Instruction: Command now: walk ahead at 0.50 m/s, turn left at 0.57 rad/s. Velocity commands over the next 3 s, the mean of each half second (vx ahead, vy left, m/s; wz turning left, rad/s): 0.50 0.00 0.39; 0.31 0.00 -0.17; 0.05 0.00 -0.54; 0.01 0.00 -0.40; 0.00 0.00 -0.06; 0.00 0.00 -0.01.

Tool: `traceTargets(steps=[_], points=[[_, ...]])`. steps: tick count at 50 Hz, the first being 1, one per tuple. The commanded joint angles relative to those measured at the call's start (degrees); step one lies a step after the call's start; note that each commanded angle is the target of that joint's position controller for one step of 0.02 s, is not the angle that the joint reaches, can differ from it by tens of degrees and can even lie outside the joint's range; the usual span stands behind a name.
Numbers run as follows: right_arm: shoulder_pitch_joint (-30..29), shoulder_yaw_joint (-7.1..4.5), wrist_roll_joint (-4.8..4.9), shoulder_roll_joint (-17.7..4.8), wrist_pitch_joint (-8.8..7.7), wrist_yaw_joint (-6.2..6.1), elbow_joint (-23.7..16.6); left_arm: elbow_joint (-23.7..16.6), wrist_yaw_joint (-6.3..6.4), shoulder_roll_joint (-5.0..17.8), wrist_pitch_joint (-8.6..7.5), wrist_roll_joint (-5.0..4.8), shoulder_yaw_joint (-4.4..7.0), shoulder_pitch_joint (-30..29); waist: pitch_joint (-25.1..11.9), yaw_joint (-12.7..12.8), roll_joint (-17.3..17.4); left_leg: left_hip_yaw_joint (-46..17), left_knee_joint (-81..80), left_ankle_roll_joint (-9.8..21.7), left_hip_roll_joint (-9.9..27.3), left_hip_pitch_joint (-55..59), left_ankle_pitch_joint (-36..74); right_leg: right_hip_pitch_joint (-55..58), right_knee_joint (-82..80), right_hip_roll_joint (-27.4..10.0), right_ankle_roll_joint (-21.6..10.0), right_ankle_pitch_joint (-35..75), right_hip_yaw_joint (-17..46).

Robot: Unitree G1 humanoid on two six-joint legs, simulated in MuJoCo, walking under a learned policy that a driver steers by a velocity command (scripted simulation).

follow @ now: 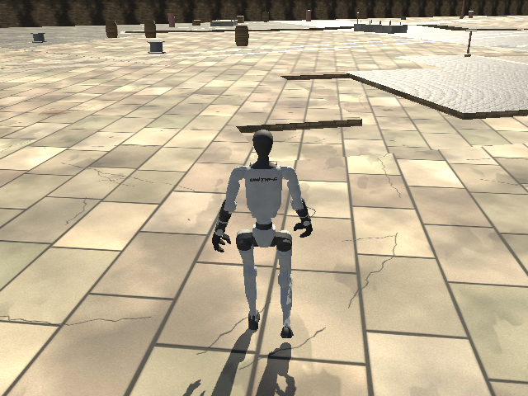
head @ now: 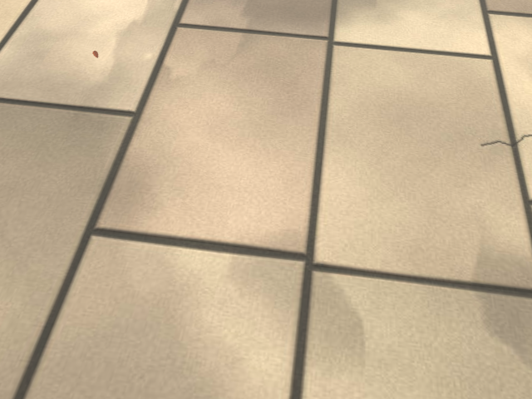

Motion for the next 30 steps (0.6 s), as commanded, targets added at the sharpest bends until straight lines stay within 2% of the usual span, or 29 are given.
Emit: traceTargets(steps=[1, 2, 3, 5, 7, 9, 11, 13, 16, 18, 19, 20, 21, 22, 23, 24, 25, 26, 27, 28, 30], points=[[7.3, -1.80, 0.09, -6.1, -1.30, -0.52, -2.0, -7.5, 0.19, 7.1, -3.19, 0.87, 1.28, -4.7, -10.0, -2.6, -0.2, -27.8, -19.4, 12.2, 16.6, 28.6, 8.3, -27.0, 1.8, -3.5, -1.5, 4.9, 6.6], [5.0, -1.39, -0.34, -5.4, -1.30, -0.72, -3.1, -7.3, 0.21, 7.5, -2.36, 1.55, 1.69, -3.3, -7.9, -0.7, 0.5, -24.8, -20.8, 11.6, 14.9, 22.5, 12.0, -22.9, -1.0, -4.4, -1.1, 6.5, 6.7], [4.5, -1.48, -0.53, -5.8, -1.38, -0.87, -3.4, -7.6, 0.13, 7.3, -1.55, 1.92, 1.87, -2.6, -7.4, 0.3, 0.8, -24.0, -21.9, 11.6, 14.1, 19.1, 14.0, -20.6, -3.2, -4.4, -0.4, 7.5, 6.5], [5.6, -1.91, -0.26, -7.4, -1.75, -1.41, -3.2, -8.4, 0.21, 5.5, -0.49, 2.49, 1.57, -3.2, -6.5, 0.8, 0.6, -20.9, -23.0, 12.0, 13.1, 14.9, 19.1, -19.5, -8.2, -3.8, 1.3, 10.1, 5.2], [7.4, -2.30, -0.08, -8.7, -1.70, -2.18, -2.7, -10.1, 0.42, 4.3, -0.12, 2.73, 1.08, -7.5, -5.0, -0.3, 1.3, -18.3, -23.3, 11.0, 11.4, 12.8, 19.8, -20.4, -15.9, -2.7, 2.7, 16.1, 4.4], [8.9, -2.21, 0.21, -8.5, -1.38, -2.65, -2.1, -11.0, 0.15, 3.1, -0.21, 2.55, 0.53, -11.5, -4.4, -2.0, 3.1, -15.7, -22.6, 8.8, 9.1, 12.2, 16.8, -18.8, -25.5, -1.1, 2.8, 24.4, 3.9], [10.7, -1.94, 0.24, -8.0, -1.23, -2.84, -1.3, -11.6, -0.53, 2.4, -0.57, 2.10, 0.02, -14.9, -4.3, -4.1, 4.7, -14.7, -22.1, 7.1, 8.5, 12.0, 12.8, -15.7, -33.2, 0.5, 2.4, 31.3, 3.1], [13.2, -1.77, 0.28, -8.0, -1.27, -2.76, -0.1, -12.5, -1.18, 2.8, -1.00, 1.56, -0.01, -17.6, -3.8, -5.6, 5.4, -16.6, -21.5, 6.8, 10.2, 13.8, 9.8, -14.5, -36.2, 1.0, 1.8, 33.6, 3.3], [15.1, -1.68, 0.25, -8.1, -1.05, -2.81, 1.1, -13.9, -1.94, 4.8, -1.71, 1.44, 0.53, -19.7, -2.9, -6.0, 5.8, -20.5, -17.7, 6.3, 13.4, 20.6, 10.3, -16.5, -40.1, 1.3, -0.5, 28.3, 3.9], [14.7, -1.87, 0.07, -8.7, -0.65, -2.96, 1.4, -13.9, -2.12, 5.7, -2.08, 1.39, 0.97, -17.8, -2.9, -4.6, 7.3, -22.3, -15.3, 5.4, 14.8, 23.7, 14.7, -14.5, -41.5, 1.9, -2.3, 23.1, 3.2], [13.6, -1.81, 0.08, -8.6, -0.43, -3.00, 1.2, -13.1, -2.02, 6.4, -2.26, 1.46, 1.43, -14.3, -4.1, -2.4, 7.8, -21.7, -12.1, 4.6, 13.9, 24.1, 21.3, -9.8, -43.5, 3.0, -3.6, 22.4, 1.9], [12.8, -1.34, -0.13, -7.5, -0.36, -2.93, 0.8, -11.4, -1.74, 8.0, -2.42, 1.87, 2.35, -8.0, -8.2, 0.6, 6.9, -19.4, -4.8, 3.1, 10.8, 23.0, 28.4, -0.4, -44.2, 2.8, -5.6, 24.1, 1.8], [11.9, -0.33, -0.88, -5.5, -0.45, -2.91, -0.6, -10.3, -1.39, 11.0, -2.48, 2.62, 3.12, 1.5, -16.5, 4.8, 2.5, -16.0, 10.1, 0.9, 7.4, 15.3, 21.7, 15.0, -42.2, -5.5, -9.7, 26.3, 10.3], [20.3, 0.78, 0.48, -1.8, -1.24, -2.85, -0.5, -8.0, -1.63, 15.0, -1.84, 2.84, 4.51, 8.7, -24.3, 3.1, -14.4, -10.4, 31.2, -3.8, -1.4, -6.8, -5.4, 36.2, -45.5, -17.2, -19.3, 14.9, 34.7], [19.4, 0.60, 0.81, -4.9, -1.78, -2.74, 0.1, -7.2, -2.10, 10.1, -1.57, 1.13, 3.27, 9.8, -22.3, 4.2, -14.2, -14.0, 37.7, -3.9, -0.5, -15.9, -21.0, 36.6, -51.9, -19.0, -19.1, 2.5, 45.1], [13.3, -0.30, 1.30, -8.2, -1.90, -2.53, -0.8, -7.7, -1.85, 7.1, -1.18, 0.67, 2.33, 6.1, -13.2, 4.5, -8.2, -13.5, 40.4, -3.6, 2.6, -19.9, -16.6, 29.3, -52.9, -17.5, -16.4, -1.3, 37.8], [9.2, -0.06, 0.69, -7.8, -1.97, -2.49, -1.9, -8.6, -1.66, 6.2, -0.61, 1.20, 1.77, 2.2, -8.6, 3.2, -3.3, -10.6, 38.7, -3.5, 5.5, -18.9, -11.9, 21.4, -54.1, -15.2, -14.8, 2.5, 31.1], [7.0, -0.14, -0.26, -7.1, -2.04, -2.39, -2.5, -8.7, -1.72, 5.2, -0.36, 1.58, 1.28, -0.1, -4.8, 1.9, -1.8, -9.5, 34.6, -3.7, 7.3, -17.6, -8.7, 14.7, -56.0, -13.0, -14.5, 7.7, 26.7], [7.5, -0.30, -0.58, -6.4, -1.87, -2.35, -2.3, -8.8, -1.74, 4.3, -0.51, 2.11, 0.84, -1.4, -4.0, 0.2, -2.9, -9.3, 31.7, -3.8, 9.1, -14.5, -6.6, 10.6, -57.4, -11.1, -13.8, 12.2, 23.3], [8.8, -0.16, -0.39, -5.4, -1.60, -2.28, -1.9, -8.6, -1.83, 4.2, -0.64, 2.14, 0.78, -1.8, -4.1, -0.7, -4.3, -8.6, 29.8, -4.2, 9.6, -12.1, -5.6, 8.2, -58.6, -9.8, -13.8, 15.3, 20.7], [8.9, 0.23, -0.47, -3.8, -1.21, -2.35, -1.8, -7.8, -1.76, 5.3, -1.01, 1.65, 1.04, -1.1, -4.2, -1.2, -4.8, -7.1, 26.0, -5.1, 10.1, -11.6, -3.8, 6.5, -60.1, -9.1, -14.6, 21.7, 16.4]])
Next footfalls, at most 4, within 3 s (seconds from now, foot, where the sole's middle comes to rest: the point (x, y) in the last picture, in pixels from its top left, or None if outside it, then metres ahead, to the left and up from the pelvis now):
0.40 right None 0.42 -0.11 -0.76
0.88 left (219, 325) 0.61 0.15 -0.76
1.28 right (320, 355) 0.54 -0.10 -0.76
1.76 left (236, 328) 0.61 0.11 -0.76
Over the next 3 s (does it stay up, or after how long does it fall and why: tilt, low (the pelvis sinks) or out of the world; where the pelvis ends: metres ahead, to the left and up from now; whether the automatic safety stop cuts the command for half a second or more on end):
stays up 0.50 0.00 0.02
